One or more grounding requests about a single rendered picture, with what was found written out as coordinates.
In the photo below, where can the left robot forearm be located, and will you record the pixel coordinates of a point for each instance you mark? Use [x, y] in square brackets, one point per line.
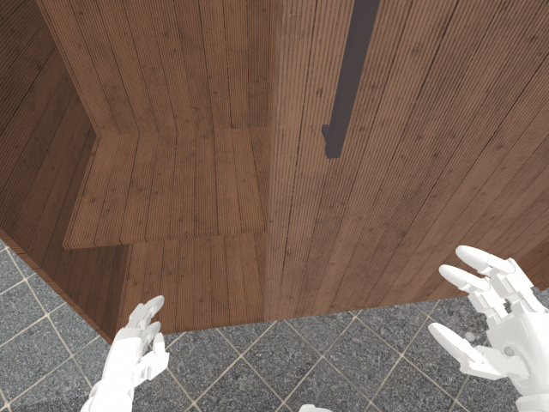
[113, 394]

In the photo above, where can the handle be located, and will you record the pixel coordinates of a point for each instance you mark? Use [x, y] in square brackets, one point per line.
[358, 39]

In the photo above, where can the right robot hand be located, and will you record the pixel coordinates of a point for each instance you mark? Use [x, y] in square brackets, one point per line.
[525, 330]

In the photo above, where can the wardrobe door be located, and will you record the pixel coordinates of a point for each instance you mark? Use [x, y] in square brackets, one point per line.
[447, 145]
[536, 262]

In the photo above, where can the right robot forearm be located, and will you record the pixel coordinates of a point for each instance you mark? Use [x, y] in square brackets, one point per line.
[533, 403]

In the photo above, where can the left robot hand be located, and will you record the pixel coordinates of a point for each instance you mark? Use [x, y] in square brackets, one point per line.
[131, 343]

